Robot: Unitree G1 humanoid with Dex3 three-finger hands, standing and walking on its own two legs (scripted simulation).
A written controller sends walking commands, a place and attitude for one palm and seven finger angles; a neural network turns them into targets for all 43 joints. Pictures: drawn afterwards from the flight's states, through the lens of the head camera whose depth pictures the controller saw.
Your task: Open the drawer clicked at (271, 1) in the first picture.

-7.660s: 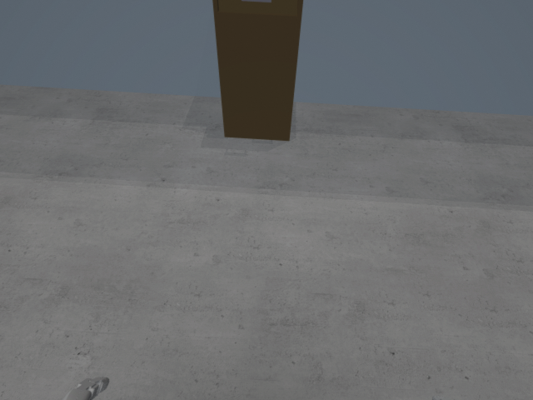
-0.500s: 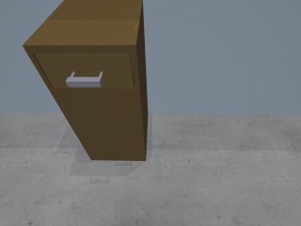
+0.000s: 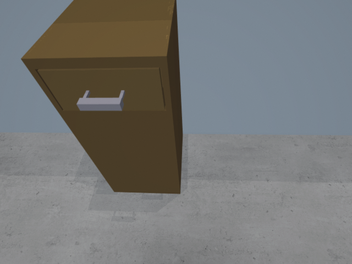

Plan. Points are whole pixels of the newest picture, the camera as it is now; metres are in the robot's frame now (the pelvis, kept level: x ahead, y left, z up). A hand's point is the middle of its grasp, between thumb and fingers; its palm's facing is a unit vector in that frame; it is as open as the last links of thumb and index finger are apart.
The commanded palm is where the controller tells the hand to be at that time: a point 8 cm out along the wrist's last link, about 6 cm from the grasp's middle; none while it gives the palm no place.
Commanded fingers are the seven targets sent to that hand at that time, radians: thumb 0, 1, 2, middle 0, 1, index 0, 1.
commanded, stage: shuffle to correct the standing spot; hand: left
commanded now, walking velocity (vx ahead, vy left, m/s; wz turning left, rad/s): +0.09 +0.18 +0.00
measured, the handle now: (102, 98) +0.54 +0.27 +0.04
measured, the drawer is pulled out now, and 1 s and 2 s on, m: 0.00 0.00 0.00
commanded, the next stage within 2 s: come to a stop and stand still in 0.08 s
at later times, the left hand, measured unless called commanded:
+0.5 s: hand out of the picture +0.07 +0.24 -0.16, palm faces +0.05 -0.97 -0.24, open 7.4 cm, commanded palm none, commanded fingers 0.00 0.90 0.90 -0.20 -0.30 -0.20 -0.30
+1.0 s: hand out of the picture +0.02 +0.16 -0.16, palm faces +0.05 -0.98 -0.18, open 7.3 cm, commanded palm none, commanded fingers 0.00 0.90 0.90 -0.20 -0.30 -0.20 -0.30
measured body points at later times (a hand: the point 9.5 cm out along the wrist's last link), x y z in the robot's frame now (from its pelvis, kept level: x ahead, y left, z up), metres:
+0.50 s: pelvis +0.05 +0.05 +0.01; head +0.08 +0.05 +0.46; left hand +0.07 +0.30 -0.14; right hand +0.15 -0.16 -0.14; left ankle +0.13 +0.18 -0.72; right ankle -0.01 -0.05 -0.67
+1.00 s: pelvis +0.01 -0.01 +0.02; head +0.02 +0.00 +0.47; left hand +0.02 +0.21 -0.14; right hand +0.00 -0.22 -0.14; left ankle +0.00 +0.13 -0.72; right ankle +0.01 -0.05 -0.72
